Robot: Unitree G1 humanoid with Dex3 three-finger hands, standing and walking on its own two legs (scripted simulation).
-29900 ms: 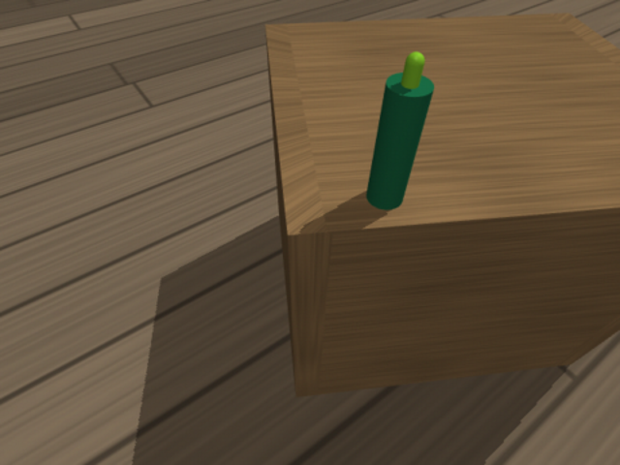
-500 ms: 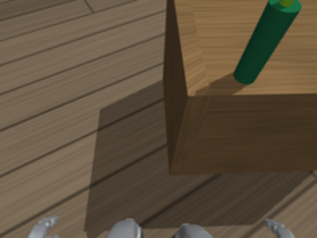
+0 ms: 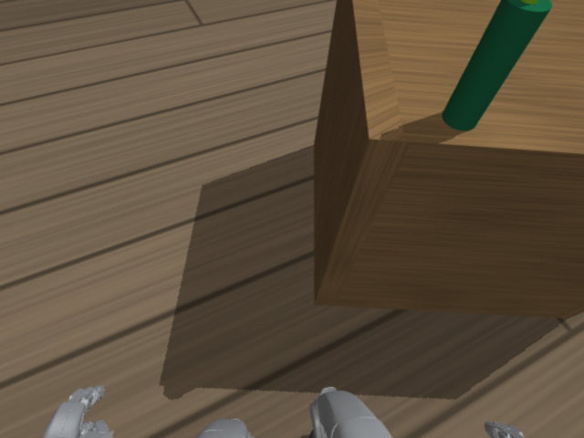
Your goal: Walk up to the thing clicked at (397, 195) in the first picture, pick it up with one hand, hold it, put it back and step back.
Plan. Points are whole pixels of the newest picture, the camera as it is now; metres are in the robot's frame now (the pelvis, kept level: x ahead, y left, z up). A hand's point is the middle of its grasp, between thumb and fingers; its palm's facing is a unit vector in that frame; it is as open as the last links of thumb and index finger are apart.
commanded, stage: step back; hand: right
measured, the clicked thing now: (495, 56) +0.61 -0.28 +0.16
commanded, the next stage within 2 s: none
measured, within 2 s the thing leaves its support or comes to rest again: neither
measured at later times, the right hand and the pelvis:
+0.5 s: hand out of the picture -0.05 -0.32 -0.15, palm faces +0.03 +0.93 -0.36, open 7.4 cm; pelvis -0.14 -0.05 +0.01, yaw -4 degrees
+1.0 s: hand out of the picture -0.19 -0.32 -0.13, palm faces -0.04 +0.90 -0.43, open 7.4 cm; pelvis -0.32 -0.05 +0.00, yaw -2 degrees
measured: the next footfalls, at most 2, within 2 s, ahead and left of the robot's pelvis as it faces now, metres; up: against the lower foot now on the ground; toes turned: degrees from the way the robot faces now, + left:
right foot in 0.28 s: -0.10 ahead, -0.15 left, +0.00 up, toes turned -2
left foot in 0.70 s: -0.19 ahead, +0.07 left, +0.00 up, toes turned -1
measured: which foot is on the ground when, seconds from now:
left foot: down 0.00-0.32, up 0.34-0.68, down 0.70-1.00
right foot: up 0.00-0.26, down 0.28-0.74, up 0.76-1.00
